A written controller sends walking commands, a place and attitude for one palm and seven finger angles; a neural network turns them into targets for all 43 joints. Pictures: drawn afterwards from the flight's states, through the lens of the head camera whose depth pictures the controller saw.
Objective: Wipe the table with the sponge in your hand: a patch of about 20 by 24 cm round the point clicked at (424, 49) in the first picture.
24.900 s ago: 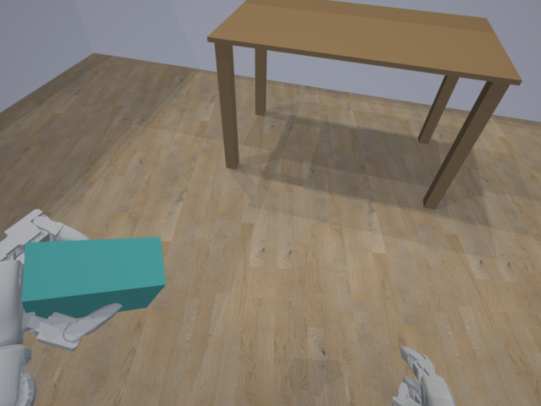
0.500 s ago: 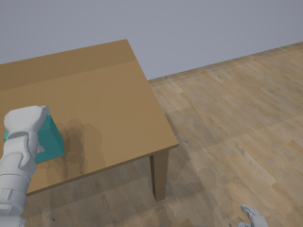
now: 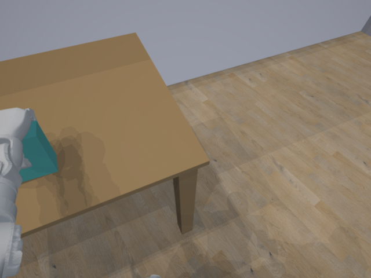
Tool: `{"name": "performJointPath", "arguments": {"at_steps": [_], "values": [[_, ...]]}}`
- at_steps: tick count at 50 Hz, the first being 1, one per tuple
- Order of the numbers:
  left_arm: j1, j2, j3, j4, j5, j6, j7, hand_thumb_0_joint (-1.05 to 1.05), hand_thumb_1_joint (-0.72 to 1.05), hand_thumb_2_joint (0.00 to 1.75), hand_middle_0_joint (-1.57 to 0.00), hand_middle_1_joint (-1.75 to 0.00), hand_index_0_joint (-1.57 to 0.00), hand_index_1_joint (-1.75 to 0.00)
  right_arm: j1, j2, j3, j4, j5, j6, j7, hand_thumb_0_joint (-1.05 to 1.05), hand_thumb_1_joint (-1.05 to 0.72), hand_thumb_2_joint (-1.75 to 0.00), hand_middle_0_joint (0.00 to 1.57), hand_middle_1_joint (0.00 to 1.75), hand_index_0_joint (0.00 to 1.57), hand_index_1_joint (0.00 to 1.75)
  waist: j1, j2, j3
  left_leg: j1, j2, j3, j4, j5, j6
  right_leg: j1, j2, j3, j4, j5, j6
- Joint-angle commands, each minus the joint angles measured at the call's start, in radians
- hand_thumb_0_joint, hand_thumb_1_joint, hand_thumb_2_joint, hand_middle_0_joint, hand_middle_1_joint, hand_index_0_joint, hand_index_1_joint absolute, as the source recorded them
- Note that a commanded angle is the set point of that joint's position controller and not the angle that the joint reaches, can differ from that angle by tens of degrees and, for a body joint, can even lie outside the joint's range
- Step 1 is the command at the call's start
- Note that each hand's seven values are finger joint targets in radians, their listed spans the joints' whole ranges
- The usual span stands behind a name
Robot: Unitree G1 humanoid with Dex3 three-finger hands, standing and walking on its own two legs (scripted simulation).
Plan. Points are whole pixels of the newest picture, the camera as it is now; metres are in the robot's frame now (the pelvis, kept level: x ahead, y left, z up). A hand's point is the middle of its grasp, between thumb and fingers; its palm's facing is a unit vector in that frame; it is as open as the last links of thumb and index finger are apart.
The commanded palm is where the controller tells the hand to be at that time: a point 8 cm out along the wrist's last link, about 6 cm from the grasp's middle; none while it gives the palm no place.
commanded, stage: wipe forward along the first lane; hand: left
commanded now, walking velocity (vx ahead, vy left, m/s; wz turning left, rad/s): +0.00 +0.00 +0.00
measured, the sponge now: (26, 159) +0.37 +0.39 +0.01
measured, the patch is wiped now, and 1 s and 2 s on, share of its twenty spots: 0.35 0.35 0.45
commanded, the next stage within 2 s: slide across to the middle lane in 0.74 s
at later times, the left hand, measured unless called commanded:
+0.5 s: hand (17, 122) +0.43 +0.41 +0.07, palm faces -0.16 +0.06 -0.98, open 9.9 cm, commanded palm +0.44 +0.40 +0.10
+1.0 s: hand (18, 114) +0.46 +0.42 +0.07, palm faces -0.18 +0.09 -0.98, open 9.9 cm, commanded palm +0.47 +0.40 +0.11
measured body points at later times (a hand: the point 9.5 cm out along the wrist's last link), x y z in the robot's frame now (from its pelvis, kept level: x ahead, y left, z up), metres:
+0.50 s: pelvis +0.01 +0.01 -0.01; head +0.10 +0.02 +0.43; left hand +0.44 +0.40 +0.12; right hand +0.04 -0.27 -0.13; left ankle +0.02 +0.13 -0.72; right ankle +0.01 -0.14 -0.72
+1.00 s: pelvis +0.03 +0.02 -0.01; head +0.13 +0.03 +0.43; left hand +0.47 +0.41 +0.12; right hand +0.06 -0.27 -0.14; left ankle +0.02 +0.13 -0.72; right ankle +0.01 -0.14 -0.72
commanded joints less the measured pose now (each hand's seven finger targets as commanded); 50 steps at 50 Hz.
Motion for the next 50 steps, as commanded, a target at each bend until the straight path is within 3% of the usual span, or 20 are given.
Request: {"name": "performJointPath", "arguments": {"at_steps": [1, 3, 5, 9, 10, 12, 14, 20, 29, 33, 34, 35, 39, 44, 45, 48, 50], "values": [[-0.341, 0.328, 0.030, -0.052, 0.048, 0.015, 0.043, 0.00, 0.10, 1.30, -1.20, -1.60, -1.20, -1.60, 0.028, -0.173, -0.044, -0.093, -0.005, -0.032, -0.016, 0.00, -0.90, -0.90, 0.20, 0.30, 0.20, 0.30, -0.030, -0.015, -0.215, 0.065, -0.043, 0.077, -0.095, 0.028, 0.059, 0.077, 0.051, -0.055, -0.093, 0.052, -0.069], [-0.371, 0.310, 0.007, -0.034, 0.055, 0.016, 0.047, 0.00, 0.10, 1.30, -1.20, -1.60, -1.20, -1.60, 0.035, -0.172, -0.042, -0.093, -0.006, -0.034, -0.015, 0.00, -0.90, -0.90, 0.20, 0.30, 0.20, 0.30, -0.038, -0.016, -0.211, 0.059, -0.039, 0.070, -0.093, 0.005, 0.059, 0.047, 0.053, -0.060, -0.091, 0.028, -0.070], [-0.411, 0.335, 0.017, -0.040, 0.057, 0.015, 0.045, 0.00, 0.10, 1.30, -1.20, -1.60, -1.20, -1.60, 0.039, -0.176, -0.041, -0.093, -0.008, -0.031, -0.018, 0.00, -0.90, -0.90, 0.20, 0.30, 0.20, 0.30, -0.035, 0.032, -0.235, 0.071, -0.035, 0.067, -0.091, 0.013, 0.056, 0.040, 0.053, -0.057, -0.084, 0.031, -0.076], [-0.437, 0.360, 0.020, 0.011, 0.043, 0.018, 0.038, 0.00, 0.10, 1.30, -1.20, -1.60, -1.20, -1.60, 0.062, -0.176, -0.037, -0.090, -0.005, -0.028, -0.020, 0.00, -0.90, -0.90, 0.20, 0.30, 0.20, 0.30, -0.047, -0.018, -0.263, 0.038, -0.036, 0.071, -0.071, 0.005, 0.060, 0.047, 0.054, -0.055, -0.073, 0.041, -0.067], [-0.449, 0.360, 0.019, 0.001, 0.040, 0.015, 0.031, 0.00, 0.10, 1.30, -1.20, -1.60, -1.20, -1.60, 0.062, -0.179, -0.037, -0.090, -0.006, -0.028, -0.021, 0.00, -0.90, -0.90, 0.20, 0.30, 0.20, 0.30, -0.045, 0.011, -0.275, 0.051, -0.033, 0.067, -0.075, 0.022, 0.057, 0.042, 0.055, -0.056, -0.070, 0.053, -0.072], [-0.471, 0.354, -0.001, 0.014, 0.040, 0.014, 0.027, 0.00, 0.10, 1.30, -1.20, -1.60, -1.20, -1.60, 0.076, -0.178, -0.035, -0.091, -0.004, -0.028, -0.022, 0.00, -0.90, -0.90, 0.20, 0.30, 0.20, 0.30, -0.054, 0.004, -0.280, 0.051, -0.033, 0.068, -0.068, 0.014, 0.058, 0.031, 0.056, -0.057, -0.065, 0.045, -0.067], [-0.493, 0.392, 0.016, 0.028, 0.050, 0.014, 0.022, 0.00, 0.10, 1.30, -1.20, -1.60, -1.20, -1.60, 0.086, -0.183, -0.033, -0.084, -0.006, -0.023, -0.023, 0.00, -0.90, -0.90, 0.20, 0.30, 0.20, 0.30, -0.058, 0.001, -0.290, 0.042, -0.032, 0.068, -0.058, 0.026, 0.059, 0.025, 0.059, -0.055, -0.060, 0.055, -0.068], [-0.501, 0.415, 0.030, 0.021, 0.056, -0.004, 0.001, 0.00, 0.10, 1.30, -1.20, -1.60, -1.20, -1.60, 0.110, -0.186, -0.036, -0.082, -0.009, -0.010, -0.022, 0.00, -0.90, -0.90, 0.20, 0.30, 0.20, 0.30, -0.052, 0.021, -0.340, 0.062, -0.026, 0.068, -0.037, 0.110, 0.057, 0.031, 0.063, -0.059, -0.039, 0.128, -0.073], [-0.516, 0.464, 0.047, 0.048, 0.066, -0.015, -0.014, 0.00, 0.10, 1.30, -1.20, -1.60, -1.20, -1.60, 0.143, -0.196, -0.035, -0.076, -0.008, 0.016, -0.020, 0.00, -0.90, -0.90, 0.20, 0.30, 0.20, 0.30, -0.061, 0.039, -0.329, 0.058, -0.025, 0.072, -0.004, 0.188, 0.055, 0.003, 0.069, -0.062, -0.020, 0.183, -0.074], [-0.499, 0.443, 0.034, 0.047, 0.071, -0.022, -0.022, 0.00, 0.10, 1.30, -1.20, -1.60, -1.20, -1.60, 0.160, -0.193, -0.038, -0.077, -0.011, 0.028, -0.017, 0.00, -0.90, -0.90, 0.20, 0.30, 0.20, 0.30, -0.057, 0.056, -0.364, 0.090, -0.022, 0.068, 0.012, 0.268, 0.050, -0.004, 0.073, -0.068, -0.005, 0.226, -0.078], [-0.516, 0.437, 0.026, 0.042, 0.071, -0.023, -0.023, 0.00, 0.10, 1.30, -1.20, -1.60, -1.20, -1.60, 0.163, -0.193, -0.039, -0.075, -0.012, 0.029, -0.017, 0.00, -0.90, -0.90, 0.20, 0.30, 0.20, 0.30, -0.067, 0.060, -0.370, 0.102, -0.018, 0.068, 0.019, 0.286, 0.050, -0.012, 0.074, -0.067, -0.004, 0.241, -0.077], [-0.528, 0.453, 0.043, 0.024, 0.066, -0.030, -0.030, 0.00, 0.10, 1.30, -1.20, -1.60, -1.20, -1.60, 0.167, -0.195, -0.041, -0.074, -0.014, 0.030, -0.018, 0.00, -0.90, -0.90, 0.20, 0.30, 0.20, 0.30, -0.060, 0.064, -0.394, 0.118, -0.014, 0.064, 0.019, 0.334, 0.048, 0.003, 0.073, -0.068, 0.001, 0.270, -0.079], [-0.518, 0.493, 0.068, 0.048, 0.060, -0.033, -0.036, 0.00, 0.10, 1.30, -1.20, -1.60, -1.20, -1.60, 0.172, -0.200, -0.037, -0.075, -0.013, 0.048, -0.015, 0.00, -0.90, -0.90, 0.20, 0.30, 0.20, 0.30, -0.059, 0.039, -0.379, 0.083, -0.019, 0.070, 0.032, 0.330, 0.051, 0.011, 0.072, -0.066, 0.007, 0.285, -0.075], [-0.527, 0.457, 0.045, 0.010, 0.068, -0.050, -0.032, 0.00, 0.10, 1.30, -1.20, -1.60, -1.20, -1.60, 0.182, -0.194, -0.044, -0.078, -0.015, 0.054, -0.014, 0.00, -0.90, -0.90, 0.20, 0.30, 0.20, 0.30, -0.063, 0.072, -0.408, 0.128, -0.014, 0.067, 0.041, 0.374, 0.046, -0.005, 0.076, -0.069, 0.009, 0.287, -0.076], [-0.556, 0.427, 0.028, -0.040, 0.066, -0.059, -0.031, 0.00, 0.10, 1.30, -1.20, -1.60, -1.20, -1.60, 0.182, -0.188, -0.050, -0.081, -0.016, 0.049, -0.016, 0.00, -0.90, -0.90, 0.20, 0.30, 0.20, 0.30, -0.067, 0.110, -0.434, 0.176, -0.006, 0.058, 0.037, 0.428, 0.041, -0.013, 0.075, -0.071, 0.009, 0.297, -0.079], [-0.534, 0.430, 0.045, -0.034, 0.046, -0.054, -0.018, 0.00, 0.10, 1.30, -1.20, -1.60, -1.20, -1.60, 0.188, -0.188, -0.052, -0.069, -0.017, 0.052, -0.013, 0.00, -0.90, -0.90, 0.20, 0.30, 0.20, 0.30, -0.065, 0.080, -0.440, 0.184, -0.006, 0.059, 0.042, 0.428, 0.043, 0.002, 0.077, -0.071, 0.002, 0.296, -0.075], [-0.578, 0.392, 0.022, -0.077, 0.019, -0.056, -0.018, 0.00, 0.10, 1.30, -1.20, -1.60, -1.20, -1.60, 0.183, -0.180, -0.055, -0.073, -0.013, 0.045, -0.014, 0.00, -0.90, -0.90, 0.20, 0.30, 0.20, 0.30, -0.076, 0.095, -0.440, 0.201, -0.004, 0.057, 0.026, 0.429, 0.043, 0.019, 0.073, -0.072, -0.009, 0.306, -0.075]]}}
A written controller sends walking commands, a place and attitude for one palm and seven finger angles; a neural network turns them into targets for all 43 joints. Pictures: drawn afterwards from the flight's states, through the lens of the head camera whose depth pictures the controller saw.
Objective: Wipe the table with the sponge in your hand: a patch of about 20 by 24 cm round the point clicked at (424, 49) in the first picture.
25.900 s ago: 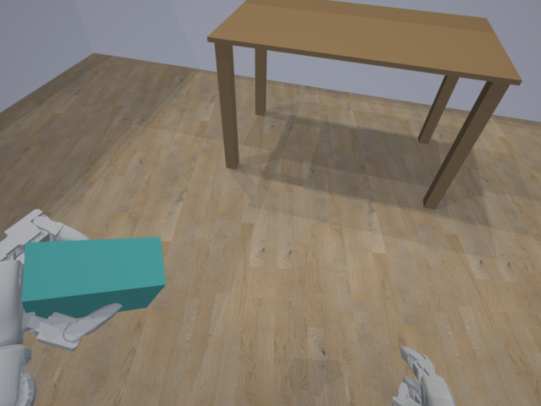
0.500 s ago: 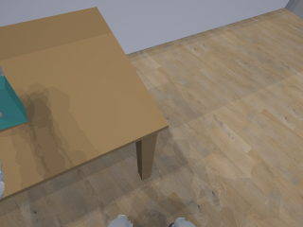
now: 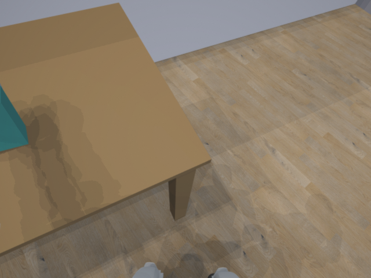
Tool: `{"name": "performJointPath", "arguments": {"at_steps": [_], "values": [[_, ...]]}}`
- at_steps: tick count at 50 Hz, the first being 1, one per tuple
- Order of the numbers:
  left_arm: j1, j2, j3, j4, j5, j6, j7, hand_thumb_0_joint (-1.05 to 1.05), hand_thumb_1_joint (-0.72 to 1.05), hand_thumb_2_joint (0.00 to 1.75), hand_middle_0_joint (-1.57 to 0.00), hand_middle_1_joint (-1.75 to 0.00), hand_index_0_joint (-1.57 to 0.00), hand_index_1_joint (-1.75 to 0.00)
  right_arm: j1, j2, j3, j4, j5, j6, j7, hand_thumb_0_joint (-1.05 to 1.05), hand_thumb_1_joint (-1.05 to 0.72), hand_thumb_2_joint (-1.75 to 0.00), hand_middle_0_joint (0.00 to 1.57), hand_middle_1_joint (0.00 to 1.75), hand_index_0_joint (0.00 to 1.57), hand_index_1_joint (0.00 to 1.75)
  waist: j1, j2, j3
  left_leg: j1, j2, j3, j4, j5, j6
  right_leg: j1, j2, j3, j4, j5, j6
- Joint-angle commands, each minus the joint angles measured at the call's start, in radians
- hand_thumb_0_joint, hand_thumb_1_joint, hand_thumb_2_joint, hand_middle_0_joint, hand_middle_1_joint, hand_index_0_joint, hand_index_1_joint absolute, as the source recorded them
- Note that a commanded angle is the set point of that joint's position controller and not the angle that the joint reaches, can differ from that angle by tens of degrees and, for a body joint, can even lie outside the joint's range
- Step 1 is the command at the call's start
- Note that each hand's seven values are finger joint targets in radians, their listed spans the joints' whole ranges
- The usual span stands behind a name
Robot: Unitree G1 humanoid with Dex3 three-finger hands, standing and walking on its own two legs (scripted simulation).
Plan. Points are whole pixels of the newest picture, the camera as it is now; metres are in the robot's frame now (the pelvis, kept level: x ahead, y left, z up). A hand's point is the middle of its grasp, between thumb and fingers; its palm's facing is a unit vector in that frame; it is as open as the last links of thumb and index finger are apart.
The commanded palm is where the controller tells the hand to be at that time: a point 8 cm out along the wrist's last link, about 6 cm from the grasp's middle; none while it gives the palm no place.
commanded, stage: slide across to the middle lane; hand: left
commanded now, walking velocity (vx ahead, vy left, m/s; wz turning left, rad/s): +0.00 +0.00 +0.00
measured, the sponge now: out of the picture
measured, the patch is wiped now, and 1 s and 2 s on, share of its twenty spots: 0.35 0.45 0.60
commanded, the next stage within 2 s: wipe back along the middle lane in 0.48 s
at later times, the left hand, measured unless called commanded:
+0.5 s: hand (13, 99) +0.45 +0.36 +0.08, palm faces -0.14 +0.05 -0.99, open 9.9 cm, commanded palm +0.45 +0.34 +0.13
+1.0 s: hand (24, 105) +0.44 +0.34 +0.08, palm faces -0.12 +0.07 -0.99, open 10.0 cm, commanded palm +0.42 +0.32 +0.11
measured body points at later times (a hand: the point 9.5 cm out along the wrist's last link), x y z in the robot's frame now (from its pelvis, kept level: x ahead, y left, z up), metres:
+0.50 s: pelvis +0.00 -0.01 +0.01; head +0.10 +0.00 +0.45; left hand +0.46 +0.35 +0.14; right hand +0.03 -0.28 -0.12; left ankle -0.01 +0.11 -0.71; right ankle -0.01 -0.16 -0.71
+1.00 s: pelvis +0.01 -0.01 +0.01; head +0.09 -0.01 +0.46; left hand +0.44 +0.33 +0.13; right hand +0.06 -0.29 -0.12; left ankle -0.01 +0.11 -0.71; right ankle -0.01 -0.16 -0.71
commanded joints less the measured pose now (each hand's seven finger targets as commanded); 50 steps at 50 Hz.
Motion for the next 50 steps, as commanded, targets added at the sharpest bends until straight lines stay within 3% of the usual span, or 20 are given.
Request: {"name": "performJointPath", "arguments": {"at_steps": [1, 3, 5, 7, 11, 15, 19, 24, 26, 27, 29, 30, 31, 35, 37, 40, 43, 44, 48, 50], "values": [[-0.362, 0.211, 0.002, -0.174, -0.047, 0.000, 0.042, 0.00, 0.10, 1.30, -1.20, -1.60, -1.20, -1.60, 0.137, -0.182, -0.062, -0.039, -0.004, -0.022, -0.016, 0.00, -0.90, -0.90, 0.20, 0.30, 0.20, 0.30, -0.049, 0.103, -0.387, 0.369, -0.015, 0.052, -0.086, 0.474, 0.027, 0.146, 0.061, -0.078, -0.060, 0.322, -0.083], [-0.386, 0.248, 0.022, -0.181, -0.048, 0.011, 0.046, 0.00, 0.10, 1.30, -1.20, -1.60, -1.20, -1.60, 0.131, -0.185, -0.060, -0.033, -0.004, -0.024, -0.017, 0.00, -0.90, -0.90, 0.20, 0.30, 0.20, 0.30, -0.044, 0.100, -0.385, 0.359, -0.017, 0.050, -0.100, 0.447, 0.028, 0.161, 0.060, -0.077, -0.067, 0.310, -0.086], [-0.439, 0.198, -0.028, -0.191, -0.045, 0.024, 0.040, 0.00, 0.10, 1.30, -1.20, -1.60, -1.20, -1.60, 0.124, -0.178, -0.057, -0.032, -0.001, -0.033, -0.018, 0.00, -0.90, -0.90, 0.20, 0.30, 0.20, 0.30, -0.060, 0.123, -0.365, 0.380, -0.016, 0.047, -0.120, 0.433, 0.025, 0.154, 0.058, -0.080, -0.083, 0.292, -0.088], [-0.437, 0.216, -0.029, -0.153, -0.026, 0.047, 0.043, 0.00, 0.10, 1.30, -1.20, -1.60, -1.20, -1.60, 0.125, -0.183, -0.050, -0.024, -0.004, -0.032, -0.018, 0.00, -0.90, -0.90, 0.20, 0.30, 0.20, 0.30, -0.055, 0.134, -0.324, 0.367, -0.019, 0.045, -0.130, 0.403, 0.023, 0.145, 0.060, -0.082, -0.091, 0.265, -0.090], [-0.448, 0.205, -0.035, -0.158, -0.021, 0.055, 0.036, 0.00, 0.10, 1.30, -1.20, -1.60, -1.20, -1.60, 0.124, -0.172, -0.047, -0.024, -0.007, -0.038, -0.017, 0.00, -0.90, -0.90, 0.20, 0.30, 0.20, 0.30, -0.048, 0.151, -0.353, 0.390, -0.020, 0.047, -0.139, 0.437, 0.022, 0.183, 0.058, -0.081, -0.097, 0.294, -0.092], [-0.420, 0.187, -0.024, -0.182, -0.026, 0.054, 0.038, 0.00, 0.10, 1.30, -1.20, -1.60, -1.20, -1.60, 0.115, -0.168, -0.048, -0.033, -0.011, -0.039, -0.011, 0.00, -0.90, -0.90, 0.20, 0.30, 0.20, 0.30, -0.034, 0.135, -0.396, 0.400, -0.016, 0.051, -0.142, 0.487, 0.021, 0.226, 0.058, -0.079, -0.096, 0.342, -0.092], [-0.413, 0.221, 0.009, -0.145, -0.020, 0.075, 0.067, 0.00, 0.10, 1.30, -1.20, -1.60, -1.20, -1.60, 0.116, -0.177, -0.048, -0.027, -0.013, -0.038, -0.004, 0.00, -0.90, -0.90, 0.20, 0.30, 0.20, 0.30, -0.032, 0.086, -0.372, 0.347, -0.020, 0.060, -0.145, 0.449, 0.027, 0.249, 0.055, -0.076, -0.095, 0.351, -0.086], [-0.407, 0.192, -0.002, -0.132, -0.014, 0.102, 0.096, 0.00, 0.10, 1.30, -1.20, -1.60, -1.20, -1.60, 0.114, -0.176, -0.051, -0.021, -0.015, -0.043, 0.008, 0.00, -0.90, -0.90, 0.20, 0.30, 0.20, 0.30, -0.031, 0.086, -0.381, 0.348, -0.020, 0.067, -0.146, 0.465, 0.025, 0.260, 0.054, -0.074, -0.092, 0.378, -0.084], [-0.407, 0.154, -0.025, -0.134, -0.015, 0.109, 0.098, 0.00, 0.10, 1.30, -1.20, -1.60, -1.20, -1.60, 0.117, -0.171, -0.055, -0.019, -0.014, -0.046, 0.009, 0.00, -0.90, -0.90, 0.20, 0.30, 0.20, 0.30, -0.034, 0.100, -0.398, 0.375, -0.018, 0.062, -0.145, 0.505, 0.021, 0.257, 0.054, -0.075, -0.087, 0.388, -0.084], [-0.433, 0.116, -0.060, -0.135, -0.020, 0.114, 0.100, 0.00, 0.10, 1.30, -1.20, -1.60, -1.20, -1.60, 0.115, -0.170, -0.055, -0.019, -0.013, -0.049, 0.010, 0.00, -0.90, -0.90, 0.20, 0.30, 0.20, 0.30, -0.052, 0.098, -0.375, 0.371, -0.017, 0.066, -0.146, 0.470, 0.022, 0.238, 0.055, -0.075, -0.096, 0.372, -0.081], [-0.460, 0.130, -0.052, -0.121, -0.022, 0.128, 0.103, 0.00, 0.10, 1.30, -1.20, -1.60, -1.20, -1.60, 0.117, -0.173, -0.056, -0.008, -0.013, -0.054, 0.008, 0.00, -0.90, -0.90, 0.20, 0.30, 0.20, 0.30, -0.059, 0.070, -0.363, 0.350, -0.019, 0.067, -0.155, 0.418, 0.027, 0.243, 0.053, -0.070, -0.106, 0.350, -0.079], [-0.465, 0.137, -0.044, -0.133, -0.026, 0.128, 0.099, 0.00, 0.10, 1.30, -1.20, -1.60, -1.20, -1.60, 0.111, -0.173, -0.055, -0.010, -0.013, -0.056, 0.008, 0.00, -0.90, -0.90, 0.20, 0.30, 0.20, 0.30, -0.049, 0.095, -0.377, 0.363, -0.018, 0.060, -0.163, 0.439, 0.024, 0.252, 0.051, -0.071, -0.103, 0.359, -0.085], [-0.431, 0.101, -0.066, -0.107, -0.029, 0.133, 0.096, 0.00, 0.10, 1.30, -1.20, -1.60, -1.20, -1.60, 0.112, -0.168, -0.056, -0.011, -0.011, -0.056, 0.008, 0.00, -0.90, -0.90, 0.20, 0.30, 0.20, 0.30, -0.051, 0.072, -0.375, 0.367, -0.019, 0.064, -0.161, 0.432, 0.026, 0.254, 0.051, -0.072, -0.103, 0.354, -0.081], [-0.347, 0.110, -0.038, -0.115, -0.040, 0.134, 0.078, 0.00, 0.10, 1.30, -1.20, -1.60, -1.20, -1.60, 0.097, -0.168, -0.054, -0.017, -0.013, -0.057, 0.011, 0.00, -0.90, -0.90, 0.20, 0.30, 0.20, 0.30, -0.019, 0.069, -0.397, 0.352, -0.023, 0.077, -0.165, 0.458, 0.028, 0.317, 0.047, -0.064, -0.104, 0.417, -0.084], [-0.306, 0.047, -0.085, -0.086, -0.036, 0.142, 0.074, 0.00, 0.10, 1.30, -1.20, -1.60, -1.20, -1.60, 0.093, -0.165, -0.054, -0.019, -0.011, -0.055, 0.011, 0.00, -0.90, -0.90, 0.20, 0.30, 0.20, 0.30, -0.033, 0.036, -0.342, 0.341, -0.023, 0.081, -0.165, 0.421, 0.029, 0.289, 0.049, -0.070, -0.109, 0.389, -0.079], [-0.274, 0.088, -0.044, -0.096, -0.037, 0.144, 0.070, 0.00, 0.10, 1.30, -1.20, -1.60, -1.20, -1.60, 0.076, -0.173, -0.051, -0.025, -0.010, -0.053, 0.010, 0.00, -0.90, -0.90, 0.20, 0.30, 0.20, 0.30, -0.013, 0.026, -0.331, 0.314, -0.029, 0.087, -0.180, 0.398, 0.032, 0.323, 0.044, -0.062, -0.117, 0.399, -0.083], [-0.236, 0.036, -0.081, -0.086, -0.038, 0.149, 0.073, 0.00, 0.10, 1.30, -1.20, -1.60, -1.20, -1.60, 0.073, -0.167, -0.051, -0.033, -0.007, -0.055, 0.012, 0.00, -0.90, -0.90, 0.20, 0.30, 0.20, 0.30, -0.018, 0.003, -0.292, 0.304, -0.031, 0.091, -0.180, 0.381, 0.033, 0.308, 0.045, -0.067, -0.118, 0.389, -0.080], [-0.217, 0.049, -0.063, -0.089, -0.035, 0.151, 0.076, 0.00, 0.10, 1.30, -1.20, -1.60, -1.20, -1.60, 0.069, -0.169, -0.053, -0.033, -0.007, -0.055, 0.013, 0.00, -0.90, -0.90, 0.20, 0.30, 0.20, 0.30, -0.010, 0.002, -0.297, 0.304, -0.030, 0.092, -0.180, 0.385, 0.032, 0.316, 0.044, -0.066, -0.116, 0.394, -0.081], [-0.158, -0.037, -0.108, -0.146, -0.041, 0.156, 0.079, 0.00, 0.10, 1.30, -1.20, -1.60, -1.20, -1.60, 0.054, -0.160, -0.060, -0.047, -0.008, -0.057, 0.016, 0.00, -0.90, -0.90, 0.20, 0.30, 0.20, 0.30, -0.002, 0.015, -0.329, 0.351, -0.027, 0.093, -0.172, 0.447, 0.031, 0.322, 0.046, -0.069, -0.110, 0.427, -0.082], [-0.137, -0.042, -0.092, -0.171, -0.051, 0.161, 0.079, 0.00, 0.10, 1.30, -1.20, -1.60, -1.20, -1.60, 0.045, -0.159, -0.065, -0.049, -0.008, -0.057, 0.018, 0.00, -0.90, -0.90, 0.20, 0.30, 0.20, 0.30, 0.009, 0.020, -0.343, 0.369, -0.021, 0.086, -0.172, 0.510, 0.029, 0.338, 0.043, -0.069, -0.105, 0.469, -0.086]]}}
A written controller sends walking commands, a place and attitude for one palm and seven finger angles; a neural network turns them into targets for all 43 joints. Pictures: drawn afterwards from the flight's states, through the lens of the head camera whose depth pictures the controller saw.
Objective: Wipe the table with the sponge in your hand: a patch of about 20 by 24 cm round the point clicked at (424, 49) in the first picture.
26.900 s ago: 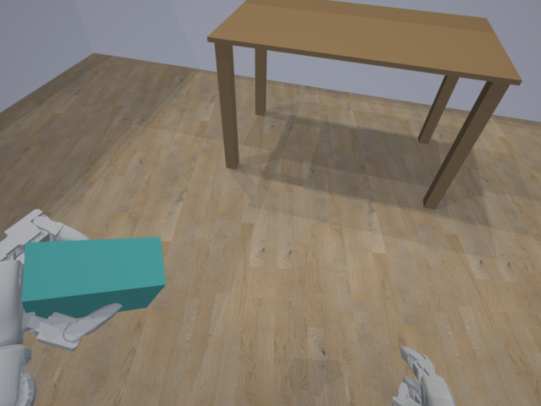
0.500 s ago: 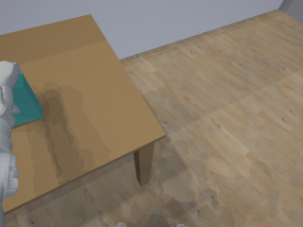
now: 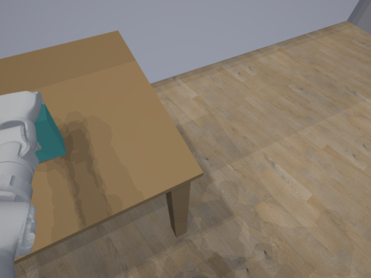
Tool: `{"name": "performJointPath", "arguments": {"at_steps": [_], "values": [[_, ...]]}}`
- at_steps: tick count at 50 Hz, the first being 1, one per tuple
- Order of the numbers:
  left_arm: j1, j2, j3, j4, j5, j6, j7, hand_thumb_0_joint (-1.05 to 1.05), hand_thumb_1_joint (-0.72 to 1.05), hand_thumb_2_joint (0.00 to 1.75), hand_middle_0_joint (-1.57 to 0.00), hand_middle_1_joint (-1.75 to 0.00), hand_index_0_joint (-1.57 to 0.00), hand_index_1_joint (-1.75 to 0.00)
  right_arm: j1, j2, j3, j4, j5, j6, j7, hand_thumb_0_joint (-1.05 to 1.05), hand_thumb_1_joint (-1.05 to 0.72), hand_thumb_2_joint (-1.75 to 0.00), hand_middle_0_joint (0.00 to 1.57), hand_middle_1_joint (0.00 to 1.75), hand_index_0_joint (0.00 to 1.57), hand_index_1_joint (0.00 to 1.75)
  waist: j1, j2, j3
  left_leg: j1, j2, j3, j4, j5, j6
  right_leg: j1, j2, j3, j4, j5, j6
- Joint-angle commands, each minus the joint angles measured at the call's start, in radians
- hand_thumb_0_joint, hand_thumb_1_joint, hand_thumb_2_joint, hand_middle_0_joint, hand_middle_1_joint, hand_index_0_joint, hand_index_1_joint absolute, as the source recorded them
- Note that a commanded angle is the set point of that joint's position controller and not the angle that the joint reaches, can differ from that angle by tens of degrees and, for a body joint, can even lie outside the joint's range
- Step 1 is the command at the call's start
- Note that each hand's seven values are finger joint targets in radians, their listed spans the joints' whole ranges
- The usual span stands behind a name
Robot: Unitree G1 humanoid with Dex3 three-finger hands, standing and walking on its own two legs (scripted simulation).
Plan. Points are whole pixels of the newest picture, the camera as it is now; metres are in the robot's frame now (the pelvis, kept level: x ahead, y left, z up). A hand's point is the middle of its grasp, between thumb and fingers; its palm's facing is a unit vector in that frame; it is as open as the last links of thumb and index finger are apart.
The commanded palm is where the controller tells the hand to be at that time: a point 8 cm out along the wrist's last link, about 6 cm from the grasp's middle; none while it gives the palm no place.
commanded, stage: wipe back along the middle lane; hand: left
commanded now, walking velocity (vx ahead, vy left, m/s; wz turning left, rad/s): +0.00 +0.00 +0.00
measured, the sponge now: (35, 142) +0.42 +0.36 +0.01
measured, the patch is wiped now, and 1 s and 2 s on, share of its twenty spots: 0.45 0.60 0.70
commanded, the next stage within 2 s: slide across to the third lane in 1.50 s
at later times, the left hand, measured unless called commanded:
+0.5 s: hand (29, 144) +0.38 +0.33 +0.06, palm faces -0.07 +0.03 -1.00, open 10.0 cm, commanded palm +0.34 +0.31 +0.09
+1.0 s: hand (34, 162) +0.34 +0.31 +0.06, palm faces -0.06 +0.01 -1.00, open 10.0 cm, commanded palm +0.30 +0.29 +0.10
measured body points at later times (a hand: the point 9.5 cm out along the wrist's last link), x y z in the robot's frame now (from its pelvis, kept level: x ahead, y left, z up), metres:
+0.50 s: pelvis +0.01 +0.01 +0.01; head +0.04 +0.00 +0.45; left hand +0.38 +0.33 +0.12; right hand +0.14 -0.25 -0.12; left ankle -0.02 +0.13 -0.72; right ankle -0.03 -0.15 -0.72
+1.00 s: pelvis +0.00 +0.00 +0.01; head +0.02 -0.02 +0.46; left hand +0.34 +0.30 +0.12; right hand +0.16 -0.25 -0.11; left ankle -0.02 +0.13 -0.72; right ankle -0.03 -0.15 -0.72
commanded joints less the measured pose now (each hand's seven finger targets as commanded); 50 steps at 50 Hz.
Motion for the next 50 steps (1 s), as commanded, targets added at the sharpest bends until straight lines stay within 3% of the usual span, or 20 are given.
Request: {"name": "performJointPath", "arguments": {"at_steps": [1, 5, 6, 7, 8, 10, 15, 18, 23, 25, 28, 34, 35, 37, 40, 41, 42, 45, 47, 50], "values": [[-0.155, 0.141, -0.003, -0.125, -0.005, 0.008, -0.005, 0.00, 0.10, 1.30, -1.20, -1.60, -1.20, -1.60, 0.053, -0.158, -0.052, -0.078, -0.007, -0.021, -0.006, 0.00, -0.90, -0.90, 0.20, 0.30, 0.20, 0.30, 0.015, -0.001, -0.334, 0.214, -0.026, 0.071, -0.047, 0.495, 0.043, 0.206, 0.046, -0.083, -0.019, 0.454, -0.072], [-0.117, 0.123, -0.002, -0.186, -0.031, 0.039, -0.009, 0.00, 0.10, 1.30, -1.20, -1.60, -1.20, -1.60, 0.011, -0.160, -0.049, -0.093, -0.002, -0.015, -0.004, 0.00, -0.90, -0.90, 0.20, 0.30, 0.20, 0.30, 0.027, -0.011, -0.310, 0.209, -0.030, 0.077, -0.067, 0.469, 0.043, 0.240, 0.041, -0.083, -0.036, 0.464, -0.075], [-0.123, 0.106, -0.024, -0.190, -0.026, 0.046, -0.010, 0.00, 0.10, 1.30, -1.20, -1.60, -1.20, -1.60, 0.010, -0.158, -0.048, -0.091, -0.002, -0.017, -0.005, 0.00, -0.90, -0.90, 0.20, 0.30, 0.20, 0.30, 0.015, -0.008, -0.295, 0.219, -0.031, 0.078, -0.064, 0.475, 0.045, 0.231, 0.041, -0.085, -0.032, 0.466, -0.072], [-0.087, 0.123, -0.006, -0.173, -0.021, 0.061, -0.012, 0.00, 0.10, 1.30, -1.20, -1.60, -1.20, -1.60, 0.005, -0.162, -0.048, -0.090, -0.002, -0.012, -0.005, 0.00, -0.90, -0.90, 0.20, 0.30, 0.20, 0.30, 0.026, -0.020, -0.279, 0.208, -0.034, 0.076, -0.066, 0.462, 0.044, 0.232, 0.042, -0.087, -0.034, 0.454, -0.074], [-0.109, 0.082, -0.049, -0.195, -0.017, 0.071, -0.017, 0.00, 0.10, 1.30, -1.20, -1.60, -1.20, -1.60, -0.006, -0.159, -0.044, -0.096, 0.000, -0.010, -0.004, 0.00, -0.90, -0.90, 0.20, 0.30, 0.20, 0.30, 0.011, -0.026, -0.261, 0.215, -0.033, 0.074, -0.072, 0.464, 0.045, 0.219, 0.041, -0.091, -0.039, 0.446, -0.073], [-0.093, 0.106, -0.018, -0.241, -0.014, 0.081, -0.022, 0.00, 0.10, 1.30, -1.20, -1.60, -1.20, -1.60, -0.025, -0.160, -0.046, -0.104, -0.001, -0.008, -0.004, 0.00, -0.90, -0.90, 0.20, 0.30, 0.20, 0.30, 0.032, 0.002, -0.269, 0.233, -0.030, 0.069, -0.079, 0.495, 0.043, 0.236, 0.038, -0.086, -0.045, 0.455, -0.079], [-0.003, 0.069, -0.025, -0.309, -0.031, 0.100, -0.038, 0.00, 0.10, 1.30, -1.20, -1.60, -1.20, -1.60, -0.066, -0.152, -0.039, -0.132, -0.001, -0.006, -0.007, 0.00, -0.90, -0.90, 0.20, 0.30, 0.20, 0.30, 0.052, -0.017, -0.268, 0.250, -0.033, 0.069, -0.089, 0.507, 0.042, 0.271, 0.036, -0.087, -0.051, 0.466, -0.080], [0.013, 0.075, -0.025, -0.305, -0.028, 0.115, -0.040, 0.00, 0.10, 1.30, -1.20, -1.60, -1.20, -1.60, -0.079, -0.154, -0.032, -0.136, 0.000, -0.005, -0.012, 0.00, -0.90, -0.90, 0.20, 0.30, 0.20, 0.30, 0.045, -0.055, -0.229, 0.233, -0.040, 0.069, -0.097, 0.449, 0.042, 0.266, 0.037, -0.094, -0.053, 0.433, -0.077], [0.072, 0.000, -0.071, -0.391, -0.021, 0.130, -0.036, 0.00, 0.10, 1.30, -1.20, -1.60, -1.20, -1.60, -0.109, -0.141, -0.030, -0.157, -0.001, -0.011, -0.008, 0.00, -0.90, -0.90, 0.20, 0.30, 0.20, 0.30, 0.056, -0.020, -0.232, 0.271, -0.037, 0.062, -0.098, 0.489, 0.038, 0.256, 0.038, -0.096, -0.053, 0.420, -0.080], [0.095, 0.027, -0.037, -0.427, -0.027, 0.140, -0.036, 0.00, 0.10, 1.30, -1.20, -1.60, -1.20, -1.60, -0.130, -0.144, -0.030, -0.163, -0.002, -0.011, -0.011, 0.00, -0.90, -0.90, 0.20, 0.30, 0.20, 0.30, 0.074, -0.014, -0.245, 0.272, -0.037, 0.060, -0.107, 0.493, 0.036, 0.283, 0.036, -0.088, -0.060, 0.428, -0.086], [0.109, -0.035, -0.090, -0.442, -0.030, 0.165, -0.036, 0.00, 0.10, 1.30, -1.20, -1.60, -1.20, -1.60, -0.143, -0.138, -0.027, -0.164, 0.000, -0.013, -0.010, 0.00, -0.90, -0.90, 0.20, 0.30, 0.20, 0.30, 0.059, -0.031, -0.204, 0.273, -0.041, 0.063, -0.111, 0.440, 0.036, 0.259, 0.038, -0.097, -0.064, 0.392, -0.081], [0.133, -0.048, -0.101, -0.481, -0.038, 0.198, -0.049, 0.00, 0.10, 1.30, -1.20, -1.60, -1.20, -1.60, -0.175, -0.134, -0.018, -0.171, 0.001, -0.018, -0.020, 0.00, -0.90, -0.90, 0.20, 0.30, 0.20, 0.30, 0.073, -0.040, -0.194, 0.272, -0.050, 0.063, -0.130, 0.377, 0.036, 0.275, 0.036, -0.097, -0.072, 0.350, -0.085], [0.127, -0.013, -0.069, -0.489, -0.038, 0.199, -0.051, 0.00, 0.10, 1.30, -1.20, -1.60, -1.20, -1.60, -0.186, -0.138, -0.017, -0.171, 0.000, -0.016, -0.024, 0.00, -0.90, -0.90, 0.20, 0.30, 0.20, 0.30, 0.082, -0.025, -0.203, 0.272, -0.047, 0.059, -0.138, 0.373, 0.032, 0.287, 0.035, -0.090, -0.075, 0.342, -0.089], [0.120, -0.070, -0.121, -0.502, -0.038, 0.202, -0.056, 0.00, 0.10, 1.30, -1.20, -1.60, -1.20, -1.60, -0.186, -0.131, -0.015, -0.173, 0.000, -0.021, -0.024, 0.00, -0.90, -0.90, 0.20, 0.30, 0.20, 0.30, 0.066, -0.042, -0.180, 0.276, -0.050, 0.060, -0.133, 0.353, 0.036, 0.263, 0.037, -0.097, -0.073, 0.328, -0.085], [0.139, -0.027, -0.077, -0.519, -0.042, 0.205, -0.059, 0.00, 0.10, 1.30, -1.20, -1.60, -1.20, -1.60, -0.200, -0.135, -0.012, -0.177, 0.000, -0.022, -0.030, 0.00, -0.90, -0.90, 0.20, 0.30, 0.20, 0.30, 0.088, -0.037, -0.184, 0.265, -0.051, 0.058, -0.147, 0.331, 0.033, 0.286, 0.035, -0.089, -0.081, 0.312, -0.090], [0.141, -0.072, -0.120, -0.519, -0.040, 0.205, -0.061, 0.00, 0.10, 1.30, -1.20, -1.60, -1.20, -1.60, -0.198, -0.129, -0.010, -0.177, 0.000, -0.025, -0.030, 0.00, -0.90, -0.90, 0.20, 0.30, 0.20, 0.30, 0.073, -0.053, -0.173, 0.271, -0.053, 0.062, -0.142, 0.329, 0.036, 0.273, 0.035, -0.095, -0.076, 0.312, -0.085], [0.177, -0.077, -0.113, -0.533, -0.049, 0.206, -0.062, 0.00, 0.10, 1.30, -1.20, -1.60, -1.20, -1.60, -0.202, -0.128, -0.011, -0.183, 0.001, -0.029, -0.029, 0.00, -0.90, -0.90, 0.20, 0.30, 0.20, 0.30, 0.084, -0.053, -0.171, 0.271, -0.054, 0.064, -0.142, 0.323, 0.036, 0.279, 0.035, -0.094, -0.079, 0.313, -0.085], [0.180, -0.024, -0.063, -0.554, -0.053, 0.208, -0.063, 0.00, 0.10, 1.30, -1.20, -1.60, -1.20, -1.60, -0.215, -0.135, -0.009, -0.181, -0.002, -0.030, -0.036, 0.00, -0.90, -0.90, 0.20, 0.30, 0.20, 0.30, 0.095, -0.061, -0.178, 0.264, -0.054, 0.064, -0.149, 0.319, 0.036, 0.306, 0.033, -0.083, -0.087, 0.324, -0.087], [0.195, -0.075, -0.109, -0.565, -0.049, 0.207, -0.063, 0.00, 0.10, 1.30, -1.20, -1.60, -1.20, -1.60, -0.217, -0.127, -0.006, -0.185, 0.000, -0.035, -0.034, 0.00, -0.90, -0.90, 0.20, 0.30, 0.20, 0.30, 0.084, -0.064, -0.156, 0.267, -0.057, 0.068, -0.147, 0.305, 0.037, 0.287, 0.035, -0.091, -0.085, 0.311, -0.082], [0.254, -0.050, -0.073, -0.603, -0.053, 0.213, -0.060, 0.00, 0.10, 1.30, -1.20, -1.60, -1.20, -1.60, -0.233, -0.130, -0.007, -0.191, -0.002, -0.039, -0.033, 0.00, -0.90, -0.90, 0.20, 0.30, 0.20, 0.30, 0.106, -0.051, -0.169, 0.270, -0.057, 0.066, -0.151, 0.328, 0.034, 0.315, 0.034, -0.080, -0.086, 0.331, -0.087]]}}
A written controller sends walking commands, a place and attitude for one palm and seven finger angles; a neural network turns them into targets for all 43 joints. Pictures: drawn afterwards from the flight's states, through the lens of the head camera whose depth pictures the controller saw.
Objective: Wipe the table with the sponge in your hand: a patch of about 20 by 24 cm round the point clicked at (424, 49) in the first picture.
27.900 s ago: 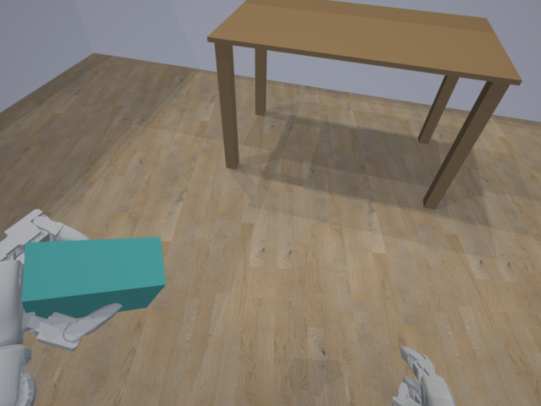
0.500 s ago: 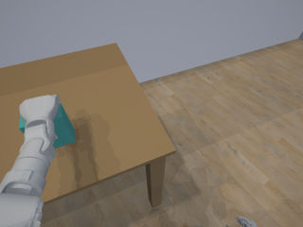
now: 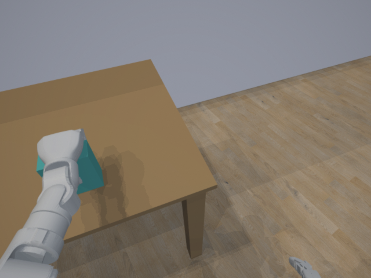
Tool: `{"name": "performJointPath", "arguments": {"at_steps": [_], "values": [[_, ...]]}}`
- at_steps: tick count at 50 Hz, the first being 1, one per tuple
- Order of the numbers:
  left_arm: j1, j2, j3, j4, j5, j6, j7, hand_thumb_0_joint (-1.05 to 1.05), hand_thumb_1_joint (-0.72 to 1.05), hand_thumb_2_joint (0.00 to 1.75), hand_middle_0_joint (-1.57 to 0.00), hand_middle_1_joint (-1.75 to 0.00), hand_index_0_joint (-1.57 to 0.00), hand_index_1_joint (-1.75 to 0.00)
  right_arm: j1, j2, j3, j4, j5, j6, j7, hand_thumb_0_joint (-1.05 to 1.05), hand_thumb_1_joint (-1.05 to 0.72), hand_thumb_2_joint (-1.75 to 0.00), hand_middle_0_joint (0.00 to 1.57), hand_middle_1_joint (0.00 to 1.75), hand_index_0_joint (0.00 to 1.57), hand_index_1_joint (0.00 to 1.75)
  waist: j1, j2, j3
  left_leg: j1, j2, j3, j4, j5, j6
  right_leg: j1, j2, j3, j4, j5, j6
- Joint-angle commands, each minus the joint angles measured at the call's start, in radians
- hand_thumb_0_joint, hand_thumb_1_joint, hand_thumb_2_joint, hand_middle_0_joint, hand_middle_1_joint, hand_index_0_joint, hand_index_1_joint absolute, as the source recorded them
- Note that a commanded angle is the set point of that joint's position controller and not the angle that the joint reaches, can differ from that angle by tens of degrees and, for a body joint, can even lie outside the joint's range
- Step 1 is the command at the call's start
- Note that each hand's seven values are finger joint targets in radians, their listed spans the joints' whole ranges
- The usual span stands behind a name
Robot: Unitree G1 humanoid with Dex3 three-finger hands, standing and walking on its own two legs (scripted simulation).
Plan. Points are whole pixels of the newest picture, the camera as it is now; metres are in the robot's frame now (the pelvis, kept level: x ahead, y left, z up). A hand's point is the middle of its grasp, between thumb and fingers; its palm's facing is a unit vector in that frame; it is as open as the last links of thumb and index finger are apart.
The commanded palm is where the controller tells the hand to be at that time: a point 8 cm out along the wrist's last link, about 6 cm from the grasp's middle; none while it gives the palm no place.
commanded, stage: wipe back along the middle lane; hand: left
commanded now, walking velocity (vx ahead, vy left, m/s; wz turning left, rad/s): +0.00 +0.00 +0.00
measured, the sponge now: (76, 175) +0.34 +0.31 +0.00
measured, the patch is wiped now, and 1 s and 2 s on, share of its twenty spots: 0.60 0.70 0.80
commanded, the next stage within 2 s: slide across to the third lane in 0.50 s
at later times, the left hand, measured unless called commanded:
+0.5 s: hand (73, 173) +0.32 +0.29 +0.05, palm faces -0.02 +0.00 -1.00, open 10.0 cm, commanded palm +0.28 +0.27 +0.08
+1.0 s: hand (87, 173) +0.32 +0.25 +0.06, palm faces -0.04 +0.00 -1.00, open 10.0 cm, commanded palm +0.30 +0.23 +0.10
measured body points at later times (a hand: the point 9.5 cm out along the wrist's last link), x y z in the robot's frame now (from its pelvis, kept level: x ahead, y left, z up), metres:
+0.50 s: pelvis +0.01 -0.01 +0.00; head +0.02 -0.04 +0.45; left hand +0.31 +0.28 +0.11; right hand +0.21 -0.24 -0.10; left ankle -0.02 +0.13 -0.73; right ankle -0.03 -0.14 -0.73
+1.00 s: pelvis +0.00 +0.00 +0.00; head +0.01 -0.04 +0.45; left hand +0.32 +0.25 +0.11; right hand +0.20 -0.24 -0.11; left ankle -0.02 +0.13 -0.73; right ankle -0.03 -0.14 -0.73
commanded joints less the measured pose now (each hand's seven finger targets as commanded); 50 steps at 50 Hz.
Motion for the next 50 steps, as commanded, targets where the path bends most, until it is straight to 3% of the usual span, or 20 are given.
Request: {"name": "performJointPath", "arguments": {"at_steps": [1, 4, 5, 8, 10, 13, 15, 16, 18, 20, 21, 24, 25, 28, 30, 31, 34, 35, 38, 50], "values": [[-0.129, 0.128, 0.001, -0.124, 0.013, 0.000, -0.015, 0.00, 0.10, 1.30, -1.20, -1.60, -1.20, -1.60, -0.108, -0.138, -0.038, -0.141, -0.007, -0.047, -0.009, 0.00, -0.90, -0.90, 0.20, 0.30, 0.20, 0.30, -0.001, -0.066, -0.180, 0.077, -0.035, 0.075, -0.075, 0.302, 0.037, 0.122, 0.059, -0.077, -0.052, 0.340, -0.080], [-0.067, 0.096, -0.011, -0.154, 0.002, 0.013, -0.016, 0.00, 0.10, 1.30, -1.20, -1.60, -1.20, -1.60, -0.117, -0.135, -0.040, -0.145, -0.005, -0.054, -0.004, 0.00, -0.90, -0.90, 0.20, 0.30, 0.20, 0.30, 0.007, -0.081, -0.180, 0.086, -0.037, 0.076, -0.070, 0.323, 0.038, 0.132, 0.061, -0.077, -0.051, 0.367, -0.079], [-0.054, 0.130, 0.024, -0.174, -0.001, 0.016, -0.014, 0.00, 0.10, 1.30, -1.20, -1.60, -1.20, -1.60, -0.128, -0.140, -0.040, -0.147, -0.006, -0.052, -0.005, 0.00, -0.90, -0.90, 0.20, 0.30, 0.20, 0.30, 0.019, -0.064, -0.200, 0.089, -0.034, 0.070, -0.075, 0.334, 0.034, 0.149, 0.061, -0.069, -0.051, 0.370, -0.084], [-0.008, 0.078, -0.019, -0.213, -0.011, 0.029, -0.018, 0.00, 0.10, 1.30, -1.20, -1.60, -1.20, -1.60, -0.138, -0.135, -0.038, -0.153, -0.004, -0.059, -0.002, 0.00, -0.90, -0.90, 0.20, 0.30, 0.20, 0.30, 0.010, -0.097, -0.183, 0.091, -0.037, 0.076, -0.069, 0.341, 0.038, 0.152, 0.061, -0.077, -0.046, 0.398, -0.076], [0.015, 0.121, 0.025, -0.245, -0.020, 0.046, -0.019, 0.00, 0.10, 1.30, -1.20, -1.60, -1.20, -1.60, -0.156, -0.140, -0.036, -0.158, -0.005, -0.059, -0.004, 0.00, -0.90, -0.90, 0.20, 0.30, 0.20, 0.30, 0.025, -0.088, -0.178, 0.090, -0.038, 0.074, -0.080, 0.336, 0.037, 0.172, 0.058, -0.068, -0.055, 0.398, -0.078], [0.051, 0.075, -0.011, -0.280, -0.021, 0.059, -0.024, 0.00, 0.10, 1.30, -1.20, -1.60, -1.20, -1.60, -0.162, -0.132, -0.035, -0.160, -0.004, -0.066, -0.002, 0.00, -0.90, -0.90, 0.20, 0.30, 0.20, 0.30, 0.017, -0.117, -0.167, 0.103, -0.039, 0.079, -0.073, 0.360, 0.040, 0.174, 0.058, -0.076, -0.049, 0.434, -0.072], [0.080, 0.133, 0.046, -0.302, -0.022, 0.066, -0.022, 0.00, 0.10, 1.30, -1.20, -1.60, -1.20, -1.60, -0.175, -0.140, -0.033, -0.162, -0.006, -0.065, -0.003, 0.00, -0.90, -0.90, 0.20, 0.30, 0.20, 0.30, 0.033, -0.097, -0.170, 0.103, -0.037, 0.076, -0.078, 0.382, 0.034, 0.192, 0.056, -0.063, -0.047, 0.455, -0.077], [0.090, 0.081, 0.001, -0.308, -0.025, 0.071, -0.024, 0.00, 0.10, 1.30, -1.20, -1.60, -1.20, -1.60, -0.173, -0.130, -0.031, -0.167, -0.004, -0.067, -0.002, 0.00, -0.90, -0.90, 0.20, 0.30, 0.20, 0.30, 0.024, -0.103, -0.158, 0.106, -0.039, 0.080, -0.079, 0.374, 0.037, 0.185, 0.055, -0.076, -0.043, 0.446, -0.071], [0.076, 0.071, -0.012, -0.324, -0.021, 0.075, -0.025, 0.00, 0.10, 1.30, -1.20, -1.60, -1.20, -1.60, -0.174, -0.131, -0.032, -0.163, -0.005, -0.070, -0.001, 0.00, -0.90, -0.90, 0.20, 0.30, 0.20, 0.30, 0.016, -0.107, -0.154, 0.114, -0.039, 0.081, -0.072, 0.383, 0.037, 0.173, 0.057, -0.076, -0.043, 0.460, -0.070], [0.102, 0.120, 0.040, -0.327, -0.018, 0.082, -0.021, 0.00, 0.10, 1.30, -1.20, -1.60, -1.20, -1.60, -0.183, -0.135, -0.032, -0.164, -0.007, -0.070, -0.002, 0.00, -0.90, -0.90, 0.20, 0.30, 0.20, 0.30, 0.036, -0.088, -0.155, 0.115, -0.038, 0.078, -0.074, 0.396, 0.033, 0.183, 0.058, -0.066, -0.044, 0.467, -0.075], [0.089, 0.092, 0.010, -0.325, -0.019, 0.084, -0.022, 0.00, 0.10, 1.30, -1.20, -1.60, -1.20, -1.60, -0.179, -0.130, -0.029, -0.162, -0.005, -0.070, -0.003, 0.00, -0.90, -0.90, 0.20, 0.30, 0.20, 0.30, 0.020, -0.106, -0.141, 0.113, -0.040, 0.081, -0.075, 0.381, 0.034, 0.175, 0.057, -0.077, -0.041, 0.456, -0.071], [0.095, 0.071, -0.009, -0.338, -0.015, 0.086, -0.025, 0.00, 0.10, 1.30, -1.20, -1.60, -1.20, -1.60, -0.180, -0.128, -0.031, -0.163, -0.007, -0.075, -0.003, 0.00, -0.90, -0.90, 0.20, 0.30, 0.20, 0.30, 0.021, -0.098, -0.155, 0.126, -0.041, 0.083, -0.065, 0.404, 0.035, 0.172, 0.058, -0.075, -0.037, 0.477, -0.071], [0.089, 0.115, 0.031, -0.343, -0.012, 0.089, -0.023, 0.00, 0.10, 1.30, -1.20, -1.60, -1.20, -1.60, -0.186, -0.134, -0.030, -0.163, -0.008, -0.071, -0.003, 0.00, -0.90, -0.90, 0.20, 0.30, 0.20, 0.30, 0.030, -0.089, -0.167, 0.122, -0.039, 0.078, -0.069, 0.404, 0.031, 0.179, 0.059, -0.065, -0.038, 0.468, -0.076], [0.110, 0.064, -0.014, -0.351, -0.012, 0.086, -0.025, 0.00, 0.10, 1.30, -1.20, -1.60, -1.20, -1.60, -0.183, -0.127, -0.030, -0.167, -0.009, -0.079, -0.002, 0.00, -0.90, -0.90, 0.20, 0.30, 0.20, 0.30, 0.024, -0.086, -0.175, 0.131, -0.042, 0.083, -0.058, 0.417, 0.033, 0.176, 0.057, -0.072, -0.029, 0.491, -0.071], [0.092, 0.127, 0.040, -0.337, -0.007, 0.091, -0.023, 0.00, 0.10, 1.30, -1.20, -1.60, -1.20, -1.60, -0.188, -0.136, -0.029, -0.161, -0.011, -0.074, -0.006, 0.00, -0.90, -0.90, 0.20, 0.30, 0.20, 0.30, 0.033, -0.093, -0.173, 0.119, -0.041, 0.080, -0.064, 0.405, 0.029, 0.183, 0.059, -0.060, -0.033, 0.485, -0.075], [0.045, 0.071, -0.017, -0.368, -0.007, 0.093, -0.026, 0.00, 0.10, 1.30, -1.20, -1.60, -1.20, -1.60, -0.187, -0.128, -0.030, -0.164, -0.011, -0.074, -0.008, 0.00, -0.90, -0.90, 0.20, 0.30, 0.20, 0.30, 0.016, -0.084, -0.184, 0.134, -0.043, 0.086, -0.061, 0.406, 0.034, 0.177, 0.054, -0.070, -0.031, 0.486, -0.071], [0.002, 0.070, -0.026, -0.379, -0.010, 0.100, -0.030, 0.00, 0.10, 1.30, -1.20, -1.60, -1.20, -1.60, -0.187, -0.129, -0.032, -0.160, -0.011, -0.076, -0.010, 0.00, -0.90, -0.90, 0.20, 0.30, 0.20, 0.30, 0.011, -0.094, -0.189, 0.144, -0.043, 0.083, -0.059, 0.405, 0.039, 0.171, 0.056, -0.072, -0.034, 0.478, -0.071], [0.003, 0.110, 0.011, -0.391, -0.009, 0.103, -0.030, 0.00, 0.10, 1.30, -1.20, -1.60, -1.20, -1.60, -0.194, -0.133, -0.032, -0.162, -0.014, -0.074, -0.012, 0.00, -0.90, -0.90, 0.20, 0.30, 0.20, 0.30, 0.023, -0.090, -0.204, 0.146, -0.041, 0.079, -0.061, 0.410, 0.038, 0.184, 0.057, -0.063, -0.037, 0.477, -0.075], [-0.036, 0.017, -0.081, -0.425, -0.015, 0.100, -0.039, 0.00, 0.10, 1.30, -1.20, -1.60, -1.20, -1.60, -0.198, -0.122, -0.031, -0.164, -0.010, -0.078, -0.009, 0.00, -0.90, -0.90, 0.20, 0.30, 0.20, 0.30, 0.004, -0.071, -0.189, 0.162, -0.040, 0.074, -0.065, 0.409, 0.042, 0.156, 0.057, -0.078, -0.037, 0.440, -0.073], [-0.156, 0.009, -0.080, -0.396, -0.004, 0.121, 0.011, 0.00, 0.10, 1.30, -1.20, -1.60, -1.20, -1.60, -0.222, -0.116, -0.024, -0.141, -0.010, -0.077, -0.012, 0.00, -0.90, -0.90, 0.20, 0.30, 0.20, 0.30, 0.019, -0.089, -0.182, 0.160, -0.038, 0.065, -0.098, 0.331, 0.031, 0.138, 0.064, -0.076, -0.053, 0.334, -0.083]]}}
